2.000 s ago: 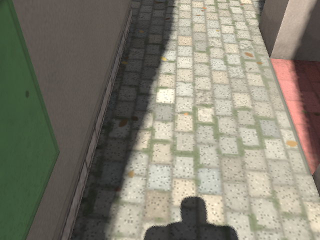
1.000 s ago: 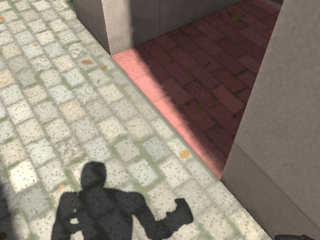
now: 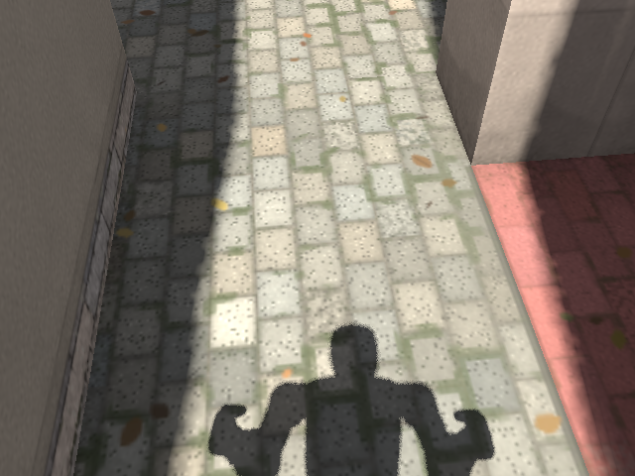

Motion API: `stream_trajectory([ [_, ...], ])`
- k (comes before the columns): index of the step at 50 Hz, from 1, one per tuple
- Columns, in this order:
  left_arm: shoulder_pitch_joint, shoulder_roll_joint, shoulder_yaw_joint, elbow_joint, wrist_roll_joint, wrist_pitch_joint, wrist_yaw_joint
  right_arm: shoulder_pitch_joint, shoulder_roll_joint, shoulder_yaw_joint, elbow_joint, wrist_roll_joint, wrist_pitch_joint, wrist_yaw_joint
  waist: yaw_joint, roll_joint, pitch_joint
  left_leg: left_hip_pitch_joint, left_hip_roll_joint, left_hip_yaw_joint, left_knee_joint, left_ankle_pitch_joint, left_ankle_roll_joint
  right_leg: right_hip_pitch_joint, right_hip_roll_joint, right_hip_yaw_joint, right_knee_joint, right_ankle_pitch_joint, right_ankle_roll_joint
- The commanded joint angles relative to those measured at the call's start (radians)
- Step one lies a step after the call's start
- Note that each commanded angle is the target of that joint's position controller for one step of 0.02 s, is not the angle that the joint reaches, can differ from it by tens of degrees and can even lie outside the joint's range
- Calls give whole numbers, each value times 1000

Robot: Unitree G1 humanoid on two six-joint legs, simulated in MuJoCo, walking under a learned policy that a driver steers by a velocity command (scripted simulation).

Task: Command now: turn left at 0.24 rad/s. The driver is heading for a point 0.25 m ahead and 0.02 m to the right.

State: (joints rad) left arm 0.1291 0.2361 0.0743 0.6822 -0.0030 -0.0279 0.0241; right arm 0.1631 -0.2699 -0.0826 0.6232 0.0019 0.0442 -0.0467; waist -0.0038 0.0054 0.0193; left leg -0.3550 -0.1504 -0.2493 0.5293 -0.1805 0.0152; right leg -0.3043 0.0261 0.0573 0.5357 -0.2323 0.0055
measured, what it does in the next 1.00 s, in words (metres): steps on the spot: left foot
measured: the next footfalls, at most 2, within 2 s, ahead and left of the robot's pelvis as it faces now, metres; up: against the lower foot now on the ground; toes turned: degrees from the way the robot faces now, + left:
left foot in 0.32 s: +0.03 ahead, +0.12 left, +0.00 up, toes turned +3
right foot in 1.50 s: +0.18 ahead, -0.12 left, +0.00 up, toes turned +2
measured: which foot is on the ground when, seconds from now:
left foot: down 0.00-0.00, up 0.02-0.30, down 0.32-1.00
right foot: down 0.00-1.00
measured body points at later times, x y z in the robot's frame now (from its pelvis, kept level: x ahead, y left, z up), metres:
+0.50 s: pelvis -0.01 -0.01 +0.00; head +0.00 -0.01 +0.45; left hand +0.14 +0.23 -0.10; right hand +0.09 -0.26 -0.12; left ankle -0.04 +0.14 -0.73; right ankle +0.02 -0.12 -0.73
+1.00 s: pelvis -0.01 -0.02 +0.00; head +0.00 -0.02 +0.45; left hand +0.10 +0.22 -0.12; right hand +0.03 -0.26 -0.14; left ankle -0.04 +0.14 -0.73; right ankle +0.02 -0.12 -0.73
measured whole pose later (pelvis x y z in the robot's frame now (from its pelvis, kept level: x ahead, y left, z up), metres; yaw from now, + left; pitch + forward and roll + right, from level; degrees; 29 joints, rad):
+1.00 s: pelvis -0.01 -0.02 +0.00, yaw +2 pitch -1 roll +1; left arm 0.17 0.17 0.05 0.85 -0.02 0.01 0.04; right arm 0.35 -0.17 -0.05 0.88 -0.01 -0.03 -0.07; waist -0.01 0.00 0.02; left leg -0.18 0.02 -0.07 0.54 -0.35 -0.04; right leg -0.29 0.03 0.02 0.58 -0.27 -0.04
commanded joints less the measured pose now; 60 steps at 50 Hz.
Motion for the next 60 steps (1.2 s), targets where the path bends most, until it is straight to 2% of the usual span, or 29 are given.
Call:
stream_trajectory([
  [1,-22,187,34,-84,51,-4,-16,40,-69,-15,-83,-2,-31,1,-53,-279,-53,-149,-1,50,202,-403,5,104,-335,389,-288,137,-172],
  [2,-47,155,33,-98,47,-9,-17,31,-124,-35,-79,-18,-40,-2,-47,-274,-53,-122,60,24,412,-412,-42,22,-382,484,-321,51,-251],
  [3,-88,123,23,-109,29,-12,-12,39,-162,-48,-56,-13,-37,0,-57,-198,-37,-131,72,25,522,-355,-60,13,-335,404,-301,6,-238],
  [4,-111,107,16,-108,13,-12,-9,46,-147,-49,-26,-7,-31,3,-65,-134,-32,-141,81,35,562,-306,-79,28,-285,318,-284,-1,-204],
  [5,-114,90,9,-103,4,-13,-6,60,-122,-43,-12,-14,-25,1,-63,-121,-38,-146,93,46,594,-261,-96,54,-251,264,-264,46,-183],
  [8,-66,52,-7,-68,10,-5,-7,59,-36,-8,2,-10,-24,10,-44,-145,-69,-82,144,136,461,-218,-125,107,-172,132,-228,243,-176],
  [10,-20,70,-1,-51,8,7,-4,13,-3,10,-7,-10,-26,11,-2,-172,-88,-16,163,180,282,-251,-127,150,-155,114,-205,265,-180],
  [12,22,94,5,-33,6,17,2,11,-20,7,-1,-4,-28,8,18,-181,-91,17,163,194,131,-277,-126,196,-171,145,-178,259,-195],
  [13,19,93,4,-30,-2,21,4,35,-26,4,14,0,-30,6,8,-172,-86,47,161,204,25,-234,-121,202,-171,154,-162,254,-190],
  [15,31,92,6,-16,-22,20,9,101,-45,-1,51,-6,-38,4,-15,-146,-84,174,161,203,-169,-18,-91,155,-153,146,-129,282,-144],
  [16,54,77,3,-11,-10,9,9,123,-79,-6,52,-23,-38,1,-10,-98,-94,239,198,160,-144,93,-68,109,-139,133,-114,270,-103],
  [17,58,69,3,-18,5,-5,2,137,-116,-14,55,-30,-39,-3,15,13,-105,270,236,146,-62,223,-45,62,-96,79,-85,227,-70],
  [18,23,60,5,-30,7,-7,4,136,-87,-14,82,-27,-47,7,9,122,-99,171,215,155,-57,73,-11,94,-45,7,-83,142,-46],
  [19,-38,73,6,-40,8,-4,8,117,-28,0,71,-30,-57,11,-11,92,-73,120,206,143,-92,-8,-9,118,-38,-2,-55,101,-31],
  [20,-55,54,4,-44,5,2,12,109,-8,7,76,-37,-63,7,-6,84,-65,98,207,143,-109,-50,-17,118,-38,-7,-48,80,-34],
  [23,-38,40,3,-36,1,14,14,118,-21,5,81,-34,-75,-4,-1,59,-21,80,192,155,-105,-54,-32,96,-40,1,-48,85,-44],
  [32,-15,36,3,3,-4,18,14,163,-6,8,115,-28,-80,-15,-8,-8,1,81,178,165,-96,-64,-32,75,-43,9,-62,49,-36],
  [47,1,30,-2,97,-9,22,22,225,24,12,212,-20,-86,-23,-12,-10,4,102,169,193,-97,-50,-44,69,-52,25,-91,11,-49],
  [48,20,27,-1,115,-9,24,22,250,32,14,229,-18,-85,-24,-12,-15,-11,106,157,208,-94,-138,-40,73,-44,19,-103,-107,-54],
  [49,37,46,6,128,-16,27,23,254,26,11,235,-11,-84,-27,-6,-25,5,80,140,228,-66,-250,-28,59,-36,21,-114,-280,-66],
  [50,56,67,13,138,-24,28,24,248,18,9,231,-6,-86,-32,1,-47,29,41,129,245,-27,-354,-13,35,-48,49,-140,-448,-86],
  [52,116,84,20,155,-33,12,19,228,41,15,217,3,-105,-33,20,-134,74,-63,125,283,104,-374,-4,44,-156,221,-249,-637,-156],
  [53,146,95,23,166,-34,2,15,221,60,20,216,8,-119,-27,25,-183,72,-88,127,296,183,-310,-1,65,-226,339,-308,-665,-201],
  [54,158,106,28,172,-34,-8,12,205,52,18,215,8,-131,-19,31,-190,80,-75,150,266,254,-284,10,26,-276,431,-351,-645,-241],
  [55,141,114,30,169,-32,-19,9,200,46,14,214,11,-141,-12,20,-183,87,-77,173,235,310,-312,26,4,-303,466,-374,-590,-262],
  [57,51,125,33,150,-50,-31,-3,221,71,23,228,14,-155,6,-31,-161,82,10,210,212,185,-310,62,-41,-292,381,-374,-438,-240],
  [58,-13,96,26,138,-50,-26,-1,302,62,18,267,8,-154,1,-76,-154,76,162,192,250,8,-234,73,-102,-206,236,-319,-293,-189],
  [59,-46,60,18,137,-49,-18,1,361,49,11,313,-7,-150,0,-98,-98,70,262,145,285,-120,-93,54,-124,-114,109,-193,-128,-140],
  [60,-27,0,8,144,-31,-19,3,430,2,-3,359,-16,-140,3,-83,22,-15,355,205,189,-129,-29,29,-131,-32,-17,35,-29,-76],
])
